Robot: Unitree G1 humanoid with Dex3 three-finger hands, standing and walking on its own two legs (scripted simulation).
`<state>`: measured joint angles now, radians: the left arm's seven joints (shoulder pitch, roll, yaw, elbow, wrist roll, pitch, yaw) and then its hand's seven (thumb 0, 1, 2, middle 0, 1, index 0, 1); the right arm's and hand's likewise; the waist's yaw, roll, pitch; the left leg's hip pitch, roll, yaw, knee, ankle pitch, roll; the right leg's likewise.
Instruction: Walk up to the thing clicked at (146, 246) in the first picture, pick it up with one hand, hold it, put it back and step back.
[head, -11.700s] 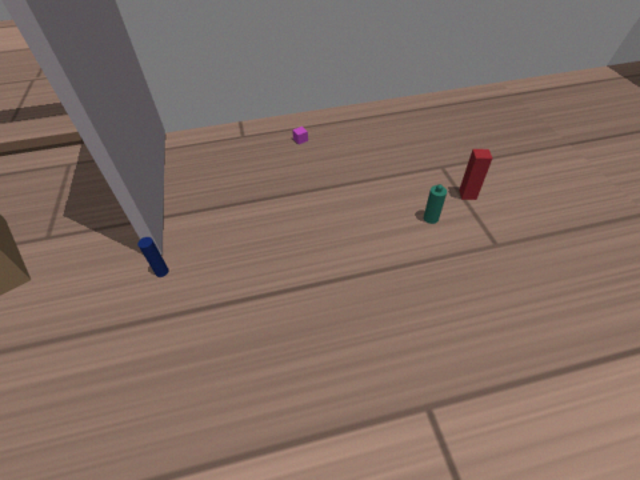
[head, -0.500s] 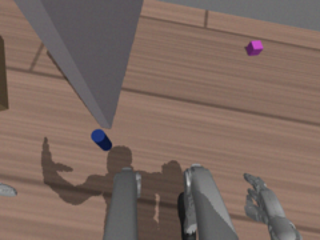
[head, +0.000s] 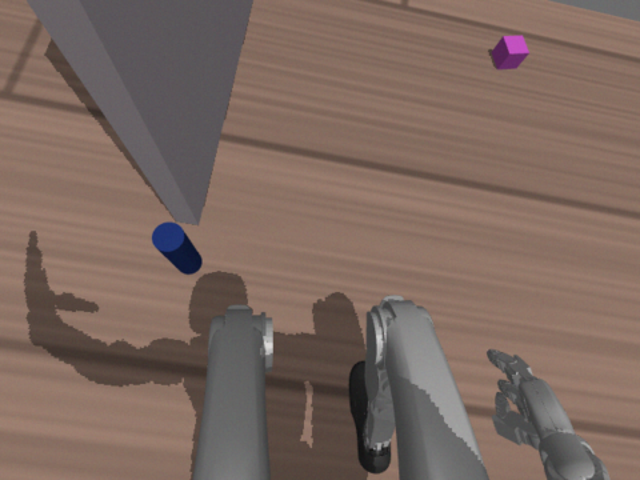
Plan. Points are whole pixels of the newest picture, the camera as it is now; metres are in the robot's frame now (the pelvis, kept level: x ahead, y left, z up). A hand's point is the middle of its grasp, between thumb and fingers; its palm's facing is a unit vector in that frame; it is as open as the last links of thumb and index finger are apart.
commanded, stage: go down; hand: left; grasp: from the side
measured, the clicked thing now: (180, 251) +0.45 +0.25 -0.35
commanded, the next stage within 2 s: approach in 0.92 s
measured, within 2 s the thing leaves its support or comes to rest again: neither
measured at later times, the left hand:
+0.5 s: hand out of the picture +0.35 +0.44 -0.03, palm faces +0.29 -0.95 -0.11, open 17.3 cm
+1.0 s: hand out of the picture +0.35 +0.45 -0.05, palm faces +0.30 -0.95 -0.09, open 17.2 cm
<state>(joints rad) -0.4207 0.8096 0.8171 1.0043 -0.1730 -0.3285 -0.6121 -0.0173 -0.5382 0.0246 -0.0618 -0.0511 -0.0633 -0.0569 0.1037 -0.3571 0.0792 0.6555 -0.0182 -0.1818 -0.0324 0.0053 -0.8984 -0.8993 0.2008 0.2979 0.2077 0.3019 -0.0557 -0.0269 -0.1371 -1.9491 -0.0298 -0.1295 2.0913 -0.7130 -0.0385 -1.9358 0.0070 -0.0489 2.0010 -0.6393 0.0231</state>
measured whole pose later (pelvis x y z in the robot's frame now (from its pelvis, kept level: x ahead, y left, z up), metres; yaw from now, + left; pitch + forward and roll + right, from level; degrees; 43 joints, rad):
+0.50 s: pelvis -0.01 +0.01 -0.04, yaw -1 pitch +32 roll -7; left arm -0.50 0.86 0.85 1.02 -0.17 -0.33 -0.65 -0.02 -0.50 0.06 -0.04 -0.05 -0.04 -0.06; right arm 0.11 -0.37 0.10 0.66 -0.02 -0.17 -0.01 0.00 -0.90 -0.90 0.20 0.30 0.21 0.30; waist -0.07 -0.03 -0.12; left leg -2.07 -0.05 -0.13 2.23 -0.71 -0.02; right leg -2.04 0.00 -0.05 2.12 -0.64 0.04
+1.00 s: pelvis -0.01 +0.01 -0.06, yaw -1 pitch +31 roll -8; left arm -0.54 0.90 0.88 1.06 -0.18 -0.35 -0.67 -0.02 -0.47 0.06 -0.04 -0.04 -0.04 -0.06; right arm 0.11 -0.38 0.11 0.65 -0.03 -0.17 0.00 0.00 -0.90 -0.90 0.20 0.30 0.21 0.30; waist -0.08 -0.04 -0.09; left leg -2.12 -0.05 -0.13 2.29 -0.70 -0.02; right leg -2.09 0.00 -0.05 2.18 -0.64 0.04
